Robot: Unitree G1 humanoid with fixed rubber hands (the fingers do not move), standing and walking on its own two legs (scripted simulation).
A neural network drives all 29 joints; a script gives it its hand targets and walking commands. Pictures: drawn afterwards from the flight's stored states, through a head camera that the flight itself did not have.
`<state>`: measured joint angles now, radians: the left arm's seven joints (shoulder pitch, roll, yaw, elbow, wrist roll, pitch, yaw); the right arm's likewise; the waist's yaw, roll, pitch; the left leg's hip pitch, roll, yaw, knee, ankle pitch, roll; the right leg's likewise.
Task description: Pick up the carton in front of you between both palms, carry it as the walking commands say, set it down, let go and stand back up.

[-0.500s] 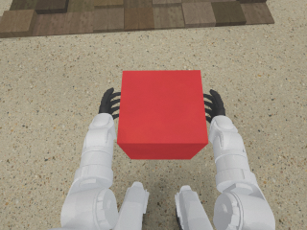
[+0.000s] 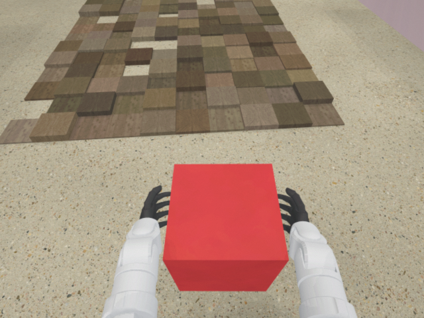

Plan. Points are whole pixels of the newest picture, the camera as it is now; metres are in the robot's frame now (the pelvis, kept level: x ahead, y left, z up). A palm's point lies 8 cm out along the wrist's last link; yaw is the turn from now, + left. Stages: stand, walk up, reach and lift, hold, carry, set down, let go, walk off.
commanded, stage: reach and lift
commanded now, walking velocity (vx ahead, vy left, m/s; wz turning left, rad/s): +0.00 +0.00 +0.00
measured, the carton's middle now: (222, 231) +0.33 +0.00 -0.08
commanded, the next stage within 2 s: hold in 1.18 s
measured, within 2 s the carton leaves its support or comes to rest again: neither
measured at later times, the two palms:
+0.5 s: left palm (143, 222) +0.29 +0.15 +0.04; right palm (308, 224) +0.29 -0.15 +0.04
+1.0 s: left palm (143, 215) +0.30 +0.15 +0.05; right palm (310, 218) +0.30 -0.15 +0.05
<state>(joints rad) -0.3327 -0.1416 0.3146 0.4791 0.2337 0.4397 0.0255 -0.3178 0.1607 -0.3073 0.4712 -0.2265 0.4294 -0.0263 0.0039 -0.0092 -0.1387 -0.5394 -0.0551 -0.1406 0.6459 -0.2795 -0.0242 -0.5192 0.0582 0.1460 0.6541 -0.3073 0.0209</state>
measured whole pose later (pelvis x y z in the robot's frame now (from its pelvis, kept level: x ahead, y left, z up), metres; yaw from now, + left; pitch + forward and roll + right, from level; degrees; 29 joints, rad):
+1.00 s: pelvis +0.01 +0.00 +0.02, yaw +0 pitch -4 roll +0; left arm -0.26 -0.15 0.24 0.30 0.28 0.68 0.01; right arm -0.26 0.15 -0.23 0.30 -0.28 0.67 0.01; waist 0.00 -0.01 -0.02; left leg -0.12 -0.04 -0.14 0.38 -0.19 -0.01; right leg -0.10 0.03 0.14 0.39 -0.22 0.01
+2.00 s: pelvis +0.00 +0.00 +0.02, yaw +0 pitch -7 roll +0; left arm -0.28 -0.16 0.24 0.24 0.29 0.77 0.00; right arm -0.28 0.16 -0.23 0.24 -0.28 0.76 0.02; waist 0.00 -0.01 0.01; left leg -0.06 -0.03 -0.13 0.36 -0.18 -0.01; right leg -0.04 0.03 0.14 0.36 -0.20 0.01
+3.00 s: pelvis +0.36 -0.06 +0.03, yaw -1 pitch +6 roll +2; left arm -0.18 -0.14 0.13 -0.34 0.11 1.23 0.10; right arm -0.19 0.14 -0.11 -0.34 -0.11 1.23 -0.09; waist 0.04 -0.02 -0.10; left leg -0.60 0.08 0.12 0.87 -0.25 0.00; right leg -0.11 -0.02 -0.19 0.29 -0.29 -0.05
